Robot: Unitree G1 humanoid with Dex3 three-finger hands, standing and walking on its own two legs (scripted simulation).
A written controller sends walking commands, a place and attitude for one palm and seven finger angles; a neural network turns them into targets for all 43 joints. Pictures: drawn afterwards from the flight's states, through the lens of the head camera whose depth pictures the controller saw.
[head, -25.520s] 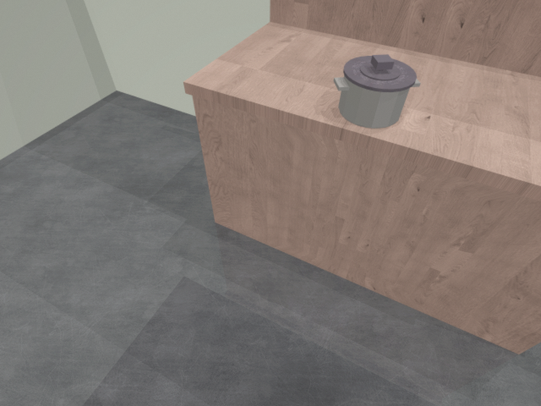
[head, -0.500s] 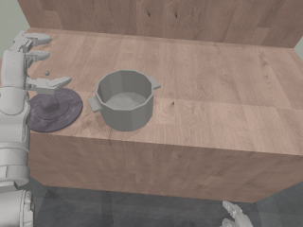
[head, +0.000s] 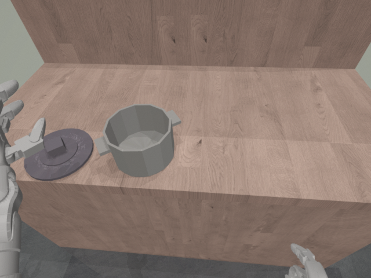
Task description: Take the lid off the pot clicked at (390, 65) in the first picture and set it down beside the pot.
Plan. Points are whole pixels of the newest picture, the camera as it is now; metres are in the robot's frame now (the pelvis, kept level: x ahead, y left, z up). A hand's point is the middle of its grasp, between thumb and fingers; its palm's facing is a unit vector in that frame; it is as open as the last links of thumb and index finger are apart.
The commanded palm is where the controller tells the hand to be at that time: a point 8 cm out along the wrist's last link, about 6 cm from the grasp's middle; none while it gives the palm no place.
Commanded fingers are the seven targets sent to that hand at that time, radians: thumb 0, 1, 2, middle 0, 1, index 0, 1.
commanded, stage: draw the hand back to the body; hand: left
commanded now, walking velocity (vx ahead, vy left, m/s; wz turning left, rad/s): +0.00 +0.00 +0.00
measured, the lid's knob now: (55, 145) +0.43 +0.40 +0.01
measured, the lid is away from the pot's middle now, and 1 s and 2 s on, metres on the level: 0.24 0.24 0.24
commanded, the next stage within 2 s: step back with the hand held close in 1.06 s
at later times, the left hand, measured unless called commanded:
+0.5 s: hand (23, 173) +0.23 +0.28 +0.18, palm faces +0.46 -0.83 -0.31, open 7.5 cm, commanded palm +0.17 +0.31 +0.19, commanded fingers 0.00 0.90 0.90 -0.20 -0.30 -0.20 -0.30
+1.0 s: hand (8, 223) +0.16 +0.26 +0.17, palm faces +0.38 -0.85 -0.36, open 7.4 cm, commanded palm +0.10 +0.31 +0.19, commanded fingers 0.00 0.90 0.90 -0.20 -0.30 -0.20 -0.30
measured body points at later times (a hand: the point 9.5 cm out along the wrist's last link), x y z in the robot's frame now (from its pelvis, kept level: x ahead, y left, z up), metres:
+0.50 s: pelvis -0.01 +0.01 +0.00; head -0.02 -0.01 +0.45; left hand +0.20 +0.32 +0.20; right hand +0.17 -0.22 -0.08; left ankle -0.01 +0.14 -0.74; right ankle -0.06 -0.13 -0.74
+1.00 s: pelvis -0.03 +0.03 +0.00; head -0.05 +0.02 +0.45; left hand +0.13 +0.31 +0.19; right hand +0.18 -0.19 -0.07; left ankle -0.01 +0.14 -0.74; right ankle -0.06 -0.13 -0.74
